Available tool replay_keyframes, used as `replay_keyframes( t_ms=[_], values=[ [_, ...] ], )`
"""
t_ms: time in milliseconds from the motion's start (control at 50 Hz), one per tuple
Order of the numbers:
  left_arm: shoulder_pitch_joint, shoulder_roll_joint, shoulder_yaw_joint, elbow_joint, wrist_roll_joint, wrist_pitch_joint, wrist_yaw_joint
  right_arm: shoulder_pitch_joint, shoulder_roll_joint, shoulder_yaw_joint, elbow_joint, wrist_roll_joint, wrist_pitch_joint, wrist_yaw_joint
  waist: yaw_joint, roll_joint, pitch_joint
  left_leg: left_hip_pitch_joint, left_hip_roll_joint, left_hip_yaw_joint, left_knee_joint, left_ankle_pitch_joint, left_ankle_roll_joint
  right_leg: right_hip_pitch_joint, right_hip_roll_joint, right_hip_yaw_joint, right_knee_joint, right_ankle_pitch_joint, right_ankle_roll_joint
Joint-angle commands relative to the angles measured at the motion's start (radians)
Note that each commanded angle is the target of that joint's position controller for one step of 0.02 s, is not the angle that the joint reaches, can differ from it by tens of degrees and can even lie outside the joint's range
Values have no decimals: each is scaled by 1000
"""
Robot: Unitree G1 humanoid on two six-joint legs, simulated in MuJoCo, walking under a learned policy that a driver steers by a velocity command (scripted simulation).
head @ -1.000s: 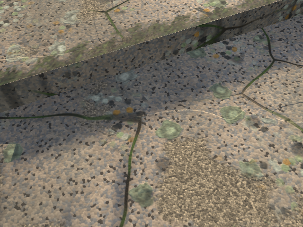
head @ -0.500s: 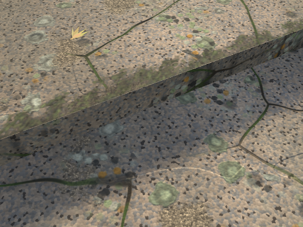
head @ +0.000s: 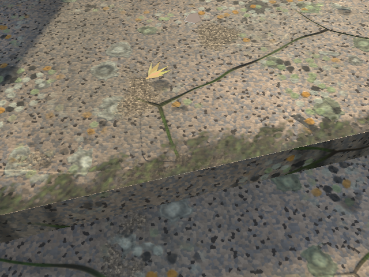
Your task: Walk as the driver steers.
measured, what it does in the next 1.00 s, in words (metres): walks ahead: left foot, then right foot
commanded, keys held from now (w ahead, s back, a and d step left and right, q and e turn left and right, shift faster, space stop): w+q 0.16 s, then w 0.16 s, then w+e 0.68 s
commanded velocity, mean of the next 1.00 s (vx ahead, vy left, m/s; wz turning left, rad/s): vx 0.50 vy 0.00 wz -0.05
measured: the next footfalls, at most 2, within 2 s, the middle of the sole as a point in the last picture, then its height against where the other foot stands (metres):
left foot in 0.34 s outside the picture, level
right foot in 0.84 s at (196, 253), level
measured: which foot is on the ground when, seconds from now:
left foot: up 0.00-0.32, down 0.34-0.86, up 0.88-1.00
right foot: down 0.00-0.36, up 0.38-0.82, down 0.84-1.00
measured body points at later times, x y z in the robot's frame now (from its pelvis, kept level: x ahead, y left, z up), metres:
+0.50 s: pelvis +0.25 +0.07 +0.01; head +0.27 +0.09 +0.46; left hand +0.24 +0.33 -0.14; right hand +0.42 -0.17 -0.10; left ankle +0.25 +0.14 -0.74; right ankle +0.22 -0.09 -0.66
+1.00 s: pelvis +0.50 +0.04 +0.00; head +0.54 +0.02 +0.45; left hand +0.64 +0.31 -0.12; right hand +0.58 -0.23 -0.13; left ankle +0.45 +0.20 -0.63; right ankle +0.54 -0.01 -0.74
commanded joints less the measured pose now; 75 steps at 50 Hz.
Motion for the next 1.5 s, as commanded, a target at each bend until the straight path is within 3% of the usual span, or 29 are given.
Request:
replay_keyframes(
  t_ms=[20, 40, 160, 280, 320, 340, 360, 380, 420, 460, 520, 700, 800, 840, 860, 880, 940, 980, 1060, 1120, 1160, 1240, 1300, 1360, 1400, 1440, 1460, 1480, 1500],
  values=[
    [70, 100, 30, -9, 8, -5, 2, -52, -85, -29, -106, -1, -3, 8, 50, -161, 6, -302, 126, -25, 34, 88, -14, 241, -282, 277, -261, 31, -154],
    [144, 114, 24, 29, 44, 1, 5, -63, -62, -17, -101, -106, 20, 44, 43, -65, 8, -237, 84, 29, 24, 96, -11, 156, -297, 227, -275, 170, -152],
    [131, 142, 35, 61, 23, -4, -6, -200, -32, -1, -152, -59, 35, 92, 37, -154, 15, -215, 95, 69, -256, 332, -6, 173, -251, -15, -312, 234, -124],
    [246, 189, 43, 136, 15, 19, -5, -315, -51, 7, -174, -76, 24, 87, 74, -144, 51, -68, 34, 144, -541, 229, 62, 268, -299, -50, -248, 313, -93],
    [261, 197, 37, 157, 9, 31, -2, -175, -64, -3, -125, -92, 6, 69, 0, -107, -34, 147, -35, 173, -648, 212, 104, 284, -269, -116, 3, 624, -75],
    [276, 166, 21, 155, 8, 33, -1, -14, -99, -17, -71, -107, -6, 58, -62, -56, -145, 396, 5, 116, -661, 201, 131, 171, -227, -141, 216, 539, -58],
    [319, 65, -13, 94, -12, 31, -16, 118, -230, -47, -65, -119, -12, 41, -93, 180, -315, 758, 354, -336, -702, 98, 244, -183, -107, -171, 598, 56, -5],
    [272, 133, 9, 106, 14, 39, -8, 118, -244, -54, -59, -67, -4, 28, -102, 170, -339, 707, 455, -576, -842, 209, 276, -307, -19, -46, 755, -355, -7],
    [192, 133, 11, 112, -1, 41, -14, -11, -145, -23, -42, -55, -11, 18, -37, 32, -91, 453, 351, -256, -850, 352, 216, -307, -98, 56, 719, -221, -33],
    [236, 111, 10, 152, 13, 60, -17, -88, -66, 4, -30, -50, -24, 18, 27, 56, -3, 305, 270, -85, -915, 423, 143, -221, -124, 56, 616, -156, -26],
    [248, 85, 11, 182, 21, 78, -30, -83, -57, 6, -2, -48, -51, 18, 47, 54, 0, 286, 248, 18, -965, 512, 142, -213, -105, 53, 619, -70, -17],
    [-65, 31, -14, 90, 28, 67, -55, -22, -65, 3, 80, -48, -73, 0, -1, 29, 82, 347, 238, 237, -984, 662, 124, -243, -91, -49, 224, 155, -17],
    [16, 71, -1, 91, 33, 67, -44, -34, -117, -7, 96, -54, -48, -13, 55, 51, -14, 474, 262, 286, -672, 1172, 83, -102, 25, -122, 133, -7, -119],
    [268, 141, 33, 156, 49, 52, -26, -53, -124, -5, 74, -50, -34, -14, 170, -23, -164, 305, 219, 305, -244, 933, 44, 237, 9, -29, 16, 46, -197],
    [300, 291, 76, 146, 54, 60, -8, 21, -15, 23, 14, -38, -46, 3, 116, -290, -267, -104, 63, 319, 138, 220, -17, 573, -286, 406, 30, 220, -350],
    [305, 299, 82, 141, 15, 70, -10, -25, -59, 15, 21, -60, -44, 0, 134, -189, -340, -248, -31, 123, 300, -127, -21, 617, -361, 673, -92, 296, -408],
    [122, 166, 49, 113, -6, 82, 2, -106, -56, 20, 5, -65, -49, 5, 47, -37, -43, -236, 108, 59, 144, 77, -19, 256, -238, 369, -194, 255, -295],
    [99, 130, 35, 106, -6, 77, 6, -89, -43, 28, 0, -84, -18, 7, 17, -60, -59, -164, 114, 71, 149, 99, -45, 178, -184, 291, -203, 410, -271],
    [141, 165, 44, 106, 7, 58, 8, -91, -1, 37, -18, -85, 10, 11, 7, -95, -92, -174, 90, 132, 178, 113, -81, 136, -133, 238, -168, 562, -268],
    [244, 161, 44, 116, 15, 65, 21, -232, 28, 37, -85, -87, 22, -3, 78, -157, -65, -528, 74, 138, 627, -25, -75, 229, -164, 411, -164, 189, -346],
    [375, 164, 38, 151, 9, 58, 28, -397, 44, 47, -185, -91, 16, -12, 127, -82, 0, -938, 92, 78, 847, -118, -44, 402, -231, 560, -182, -91, -375],
    [462, 138, 14, 221, 25, 15, 35, -503, 109, 89, -282, -88, 1, -21, 112, -105, 47, -1234, 66, 52, 1106, -273, 33, 445, -260, 520, -159, -32, -292],
    [430, 125, 0, 271, 7, 18, 30, -608, 174, 131, -388, -91, 16, -27, 68, -72, 91, -1120, 72, 111, 891, -261, 51, 221, -188, 405, -284, -107, -216],
    [371, 141, 5, 256, -26, 41, 55, -557, 145, 124, -412, -98, 51, -11, 46, -72, 24, -624, 83, 158, 527, -127, 74, 100, -209, 310, -491, 367, -218],
    [287, 177, 13, 204, -44, 39, 41, -320, 122, 100, -309, -73, 59, 0, -40, -102, -167, -112, -17, 272, 336, -93, 102, 41, -175, 130, -308, 1225, -182],
    [290, 252, 48, 210, -55, 27, 35, -32, 44, 45, -215, -53, 42, 1, -181, -169, -316, 98, -74, 194, 94, -153, 130, 212, -220, 117, 114, 1669, -160],
    [272, 214, 47, 187, -42, 10, 21, 111, -56, 5, -154, -82, 27, 6, -226, 8, -376, 229, 54, -128, -119, -359, 183, 110, -138, 107, 520, 1319, -128],
    [197, 93, 36, 113, -9, 5, -29, 141, -165, -15, -93, -70, 50, -7, -198, 399, -324, 249, 227, -758, -656, -386, 293, -223, 135, 112, 920, 26, -74],
    [271, 28, 24, 88, 48, 3, -47, -8, -128, -18, -98, -48, 51, -12, -72, 238, -261, 207, 300, -1054, -779, -484, 292, -402, 138, 297, 1161, -63, -90]
  ],
)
